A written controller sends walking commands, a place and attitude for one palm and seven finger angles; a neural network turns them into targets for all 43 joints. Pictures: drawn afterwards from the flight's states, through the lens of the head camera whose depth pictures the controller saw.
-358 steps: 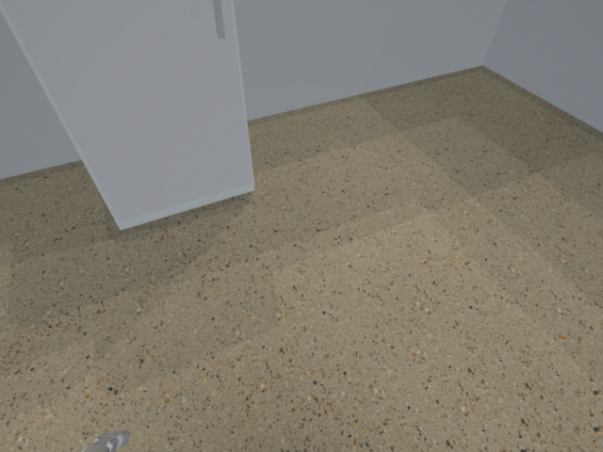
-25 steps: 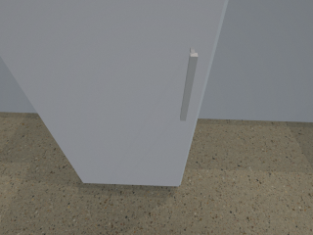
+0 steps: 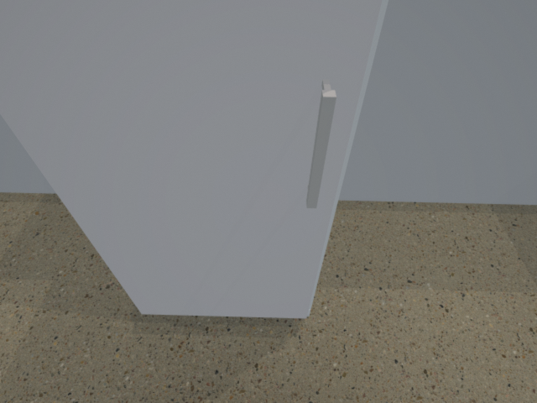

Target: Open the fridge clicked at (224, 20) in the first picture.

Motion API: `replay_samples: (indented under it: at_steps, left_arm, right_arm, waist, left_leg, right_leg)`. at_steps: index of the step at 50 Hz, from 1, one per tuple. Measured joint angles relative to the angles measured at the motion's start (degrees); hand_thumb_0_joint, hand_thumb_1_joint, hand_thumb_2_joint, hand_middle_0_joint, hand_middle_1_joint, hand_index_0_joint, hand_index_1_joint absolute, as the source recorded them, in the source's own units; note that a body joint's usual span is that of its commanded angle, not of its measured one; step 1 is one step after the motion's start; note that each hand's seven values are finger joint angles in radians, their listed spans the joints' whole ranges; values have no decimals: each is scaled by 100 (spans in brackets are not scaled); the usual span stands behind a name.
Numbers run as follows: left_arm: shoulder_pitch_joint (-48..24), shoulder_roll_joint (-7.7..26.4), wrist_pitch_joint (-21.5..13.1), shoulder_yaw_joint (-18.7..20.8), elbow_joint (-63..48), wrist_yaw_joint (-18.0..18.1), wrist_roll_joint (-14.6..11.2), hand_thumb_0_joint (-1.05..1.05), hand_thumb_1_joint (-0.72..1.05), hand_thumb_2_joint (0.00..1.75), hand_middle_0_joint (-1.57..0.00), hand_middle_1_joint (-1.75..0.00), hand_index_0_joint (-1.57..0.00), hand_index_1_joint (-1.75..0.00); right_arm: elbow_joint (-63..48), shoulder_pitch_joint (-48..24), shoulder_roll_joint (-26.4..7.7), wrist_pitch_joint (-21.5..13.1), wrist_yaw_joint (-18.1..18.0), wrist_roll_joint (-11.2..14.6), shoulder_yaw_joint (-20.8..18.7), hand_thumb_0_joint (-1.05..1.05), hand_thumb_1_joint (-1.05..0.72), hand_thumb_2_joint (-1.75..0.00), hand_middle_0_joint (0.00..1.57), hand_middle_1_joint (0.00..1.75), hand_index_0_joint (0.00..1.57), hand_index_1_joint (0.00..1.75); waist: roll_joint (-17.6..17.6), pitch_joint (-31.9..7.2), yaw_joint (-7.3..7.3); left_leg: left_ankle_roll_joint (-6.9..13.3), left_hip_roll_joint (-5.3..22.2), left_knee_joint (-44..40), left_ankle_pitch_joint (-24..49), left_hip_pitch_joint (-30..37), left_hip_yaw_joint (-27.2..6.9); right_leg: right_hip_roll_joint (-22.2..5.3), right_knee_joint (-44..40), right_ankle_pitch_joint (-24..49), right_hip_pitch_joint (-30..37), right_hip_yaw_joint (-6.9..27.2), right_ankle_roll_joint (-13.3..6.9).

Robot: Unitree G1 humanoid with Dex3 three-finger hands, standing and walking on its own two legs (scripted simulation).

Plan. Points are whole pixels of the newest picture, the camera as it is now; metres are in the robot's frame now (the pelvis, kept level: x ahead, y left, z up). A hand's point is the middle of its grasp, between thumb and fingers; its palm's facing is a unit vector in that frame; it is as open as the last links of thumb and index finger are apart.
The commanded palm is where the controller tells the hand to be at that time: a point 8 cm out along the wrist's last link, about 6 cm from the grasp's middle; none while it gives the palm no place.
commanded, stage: look again from close up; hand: right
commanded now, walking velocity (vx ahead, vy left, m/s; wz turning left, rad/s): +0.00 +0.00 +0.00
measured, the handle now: (317, 151) +0.50 -0.05 +0.11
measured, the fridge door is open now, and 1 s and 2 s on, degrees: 0 0 0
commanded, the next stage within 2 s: shuffle to correct the standing spot in 0.94 s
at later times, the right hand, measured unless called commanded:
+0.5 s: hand out of the picture +0.08 -0.24 -0.16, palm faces -0.02 +0.95 -0.31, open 7.4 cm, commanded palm none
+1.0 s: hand out of the picture +0.07 -0.24 -0.16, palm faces -0.01 +0.95 -0.32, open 7.4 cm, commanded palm none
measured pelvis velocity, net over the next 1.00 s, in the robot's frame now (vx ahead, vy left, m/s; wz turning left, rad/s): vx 0.01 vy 0.00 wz -0.01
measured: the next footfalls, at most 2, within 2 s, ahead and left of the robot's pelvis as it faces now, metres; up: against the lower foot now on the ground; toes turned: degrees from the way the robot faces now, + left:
right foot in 1.94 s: +0.10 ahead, +0.01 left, +0.00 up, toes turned +4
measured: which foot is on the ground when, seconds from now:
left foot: down 0.00-1.00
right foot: down 0.00-1.00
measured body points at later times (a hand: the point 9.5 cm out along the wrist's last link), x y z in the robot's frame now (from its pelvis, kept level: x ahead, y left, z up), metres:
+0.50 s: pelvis +0.01 +0.00 +0.00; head +0.01 -0.01 +0.45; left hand +0.08 +0.29 -0.13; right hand +0.08 -0.29 -0.14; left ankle +0.01 +0.11 -0.75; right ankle -0.03 -0.08 -0.75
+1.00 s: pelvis +0.01 +0.00 +0.00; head +0.01 +0.00 +0.45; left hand +0.08 +0.29 -0.13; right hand +0.07 -0.29 -0.14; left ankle +0.01 +0.11 -0.75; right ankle -0.03 -0.08 -0.75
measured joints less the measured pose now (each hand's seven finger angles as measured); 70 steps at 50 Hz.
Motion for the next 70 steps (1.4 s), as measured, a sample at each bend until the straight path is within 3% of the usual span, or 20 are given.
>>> replay_samples:
  at_steps: [55,60,70]
  left_arm:
    - [-48,103,-30,-19,-21,40,2,0,91,90,-21,-30,-20,-30]
    - [20,-86,-8,-55,25,93,24,0,91,90,-20,-30,-20,-30]
    - [507,-810,61,-2,167,220,60,0,91,90,-20,-30,-20,-30]
  right_arm:
    - [68,-68,-96,25,13,6,-35,0,-90,-89,21,29,20,30]
    - [121,38,36,90,-42,31,-18,0,-90,-89,20,29,20,29]
    - [107,577,619,309,48,-28,-40,0,-91,-89,20,29,20,29]
  waist:
    - [12,-42,-19]
    - [35,-124,1]
    - [161,-38,23]
  left_leg:
    - [19,-8,-58,-40,120,22]
    - [31,-44,0,-85,95,6]
    - [36,-115,775,-542,-237,-61]
  right_leg:
    - [-4,-201,49,179,36,40]
    - [-42,-145,-2,164,17,78]
    - [-147,359,-348,-1,-68,192]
